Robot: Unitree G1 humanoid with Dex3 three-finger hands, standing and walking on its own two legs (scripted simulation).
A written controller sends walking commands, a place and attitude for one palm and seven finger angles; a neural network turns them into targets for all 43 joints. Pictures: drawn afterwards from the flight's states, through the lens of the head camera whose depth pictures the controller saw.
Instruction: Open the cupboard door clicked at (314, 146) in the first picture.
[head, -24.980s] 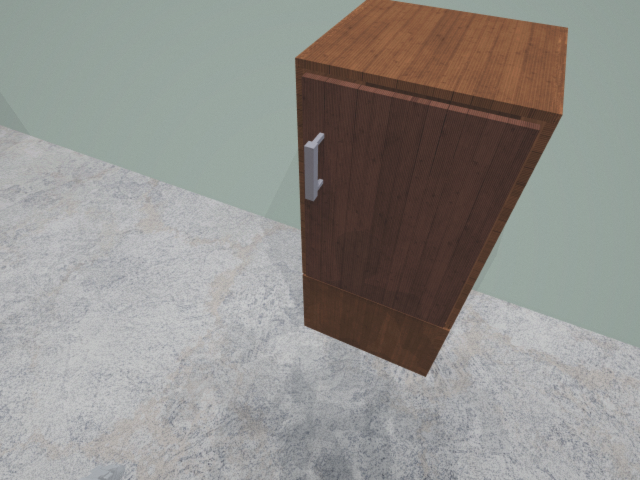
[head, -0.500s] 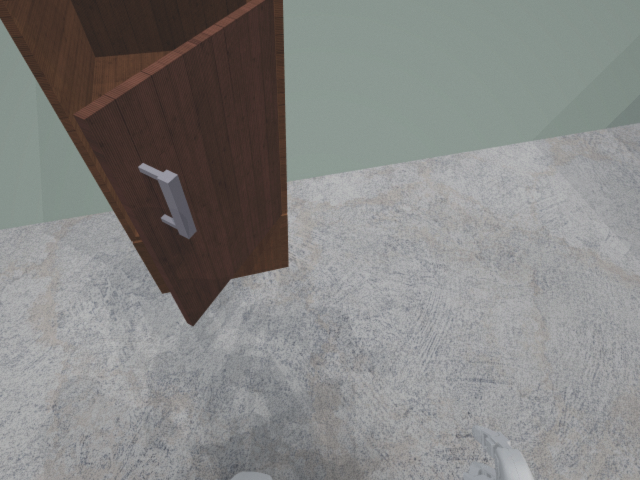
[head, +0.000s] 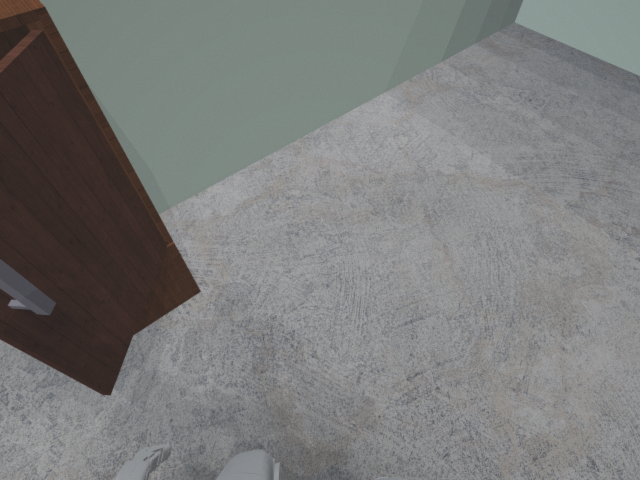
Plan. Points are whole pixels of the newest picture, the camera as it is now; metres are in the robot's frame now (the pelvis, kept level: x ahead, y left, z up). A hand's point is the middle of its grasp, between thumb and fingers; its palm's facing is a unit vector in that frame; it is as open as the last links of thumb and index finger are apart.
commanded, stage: walk to a spot facing it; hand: left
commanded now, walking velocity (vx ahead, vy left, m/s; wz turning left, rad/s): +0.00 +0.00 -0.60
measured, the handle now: (4, 286) +0.34 +0.45 +0.00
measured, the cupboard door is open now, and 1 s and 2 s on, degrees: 46 46 46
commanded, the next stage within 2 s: turn to face it in 1.88 s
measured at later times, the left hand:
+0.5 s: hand (221, 462) +0.16 +0.15 -0.16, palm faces -0.25 -0.93 -0.25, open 7.4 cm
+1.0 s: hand (295, 322) +0.37 +0.06 -0.16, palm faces -0.54 -0.82 -0.17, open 7.4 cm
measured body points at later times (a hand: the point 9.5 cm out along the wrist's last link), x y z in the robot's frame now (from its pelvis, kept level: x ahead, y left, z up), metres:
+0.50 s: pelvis +0.02 -0.02 -0.01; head +0.05 -0.05 +0.44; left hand +0.17 +0.20 -0.14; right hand -0.02 -0.27 -0.16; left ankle +0.03 +0.12 -0.69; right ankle -0.02 -0.12 -0.73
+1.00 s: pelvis +0.18 -0.05 +0.01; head +0.23 -0.06 +0.46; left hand +0.40 +0.11 -0.14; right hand +0.05 -0.25 -0.13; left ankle +0.20 +0.06 -0.73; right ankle +0.13 -0.19 -0.65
